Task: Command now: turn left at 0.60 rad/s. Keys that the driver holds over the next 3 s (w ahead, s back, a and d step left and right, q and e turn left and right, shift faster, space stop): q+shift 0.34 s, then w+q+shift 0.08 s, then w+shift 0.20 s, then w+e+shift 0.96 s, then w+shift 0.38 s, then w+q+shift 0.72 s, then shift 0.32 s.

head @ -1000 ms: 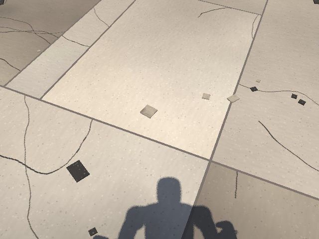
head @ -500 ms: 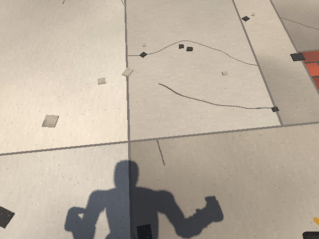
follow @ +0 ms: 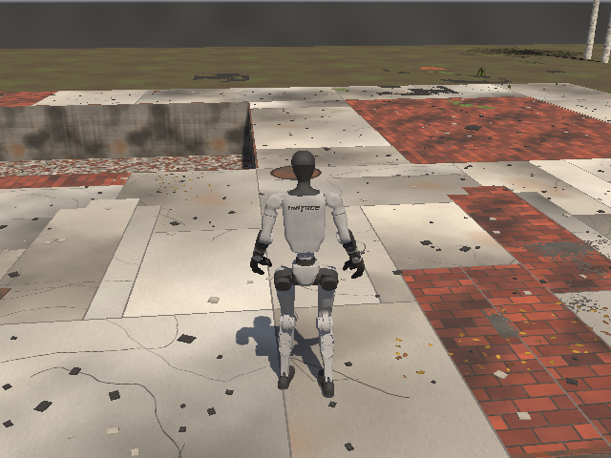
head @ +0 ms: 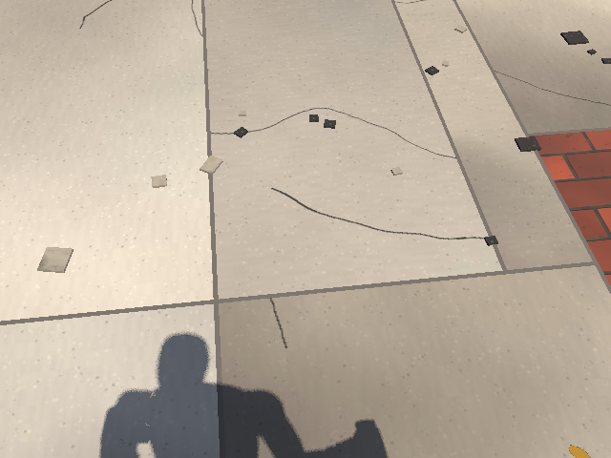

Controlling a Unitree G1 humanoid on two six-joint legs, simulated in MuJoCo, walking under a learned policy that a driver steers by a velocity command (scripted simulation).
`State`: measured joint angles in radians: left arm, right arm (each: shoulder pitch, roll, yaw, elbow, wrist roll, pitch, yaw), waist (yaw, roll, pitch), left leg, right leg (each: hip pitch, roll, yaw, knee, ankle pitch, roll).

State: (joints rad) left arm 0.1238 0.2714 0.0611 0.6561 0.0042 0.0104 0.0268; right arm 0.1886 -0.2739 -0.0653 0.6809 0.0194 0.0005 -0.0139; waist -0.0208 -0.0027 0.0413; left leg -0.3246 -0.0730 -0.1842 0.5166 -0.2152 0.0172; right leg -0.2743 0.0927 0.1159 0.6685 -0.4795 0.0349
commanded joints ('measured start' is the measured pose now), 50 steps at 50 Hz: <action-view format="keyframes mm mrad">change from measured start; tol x32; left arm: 1 -18 83 36 -74 -17 -32 -5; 50 156 43 -1 52 -66 -38 -55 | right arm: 1 -5 -211 -77 -77 14 9 -22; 50 90 -52 -16 22 -38 -134 20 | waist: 1 2 144 -172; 8 -2 -250 -118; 34 94 -93 119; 40 -190 179 -381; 50 40 89 120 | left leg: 1 327 262 -415 -116 438 207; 8 -289 -91 -74 298 -385 -24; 13 -352 70 34 705 -138 -105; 25 -567 188 115 477 -39 -80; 34 -317 155 222 150 -113 31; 37 264 50 277 21 -19 78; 40 756 489 -540 -212 -624 162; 50 198 271 312 -397 277 11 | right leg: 1 -197 -4 32 51 -51 22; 6 175 -24 -16 -358 304 -2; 8 228 -425 417 -428 387 -210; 17 277 -336 -35 -366 694 -250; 22 401 -440 67 -542 -25 -245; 34 320 -441 -139 -606 253 -247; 37 110 -376 -237 -242 806 -201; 40 -551 -131 25 684 -42 -95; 50 -518 -253 -20 555 501 -62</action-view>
